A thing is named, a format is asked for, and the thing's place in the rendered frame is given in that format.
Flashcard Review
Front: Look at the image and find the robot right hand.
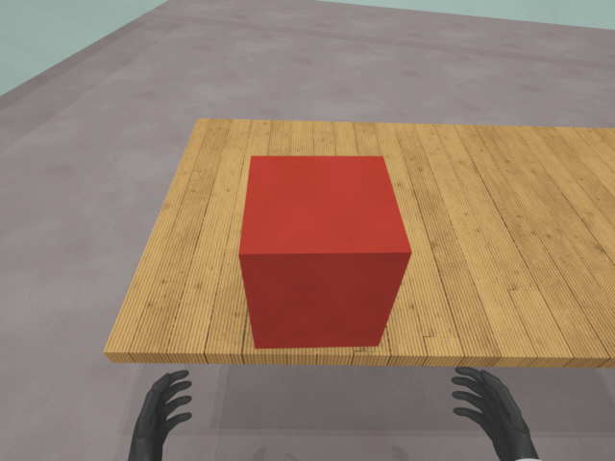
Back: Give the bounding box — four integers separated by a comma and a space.
452, 367, 539, 461

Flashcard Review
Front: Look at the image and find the carton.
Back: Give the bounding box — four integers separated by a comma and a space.
238, 156, 412, 349

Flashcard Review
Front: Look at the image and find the robot left hand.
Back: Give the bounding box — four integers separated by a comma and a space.
128, 370, 192, 461

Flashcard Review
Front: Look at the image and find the table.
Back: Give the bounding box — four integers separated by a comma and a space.
104, 118, 615, 368

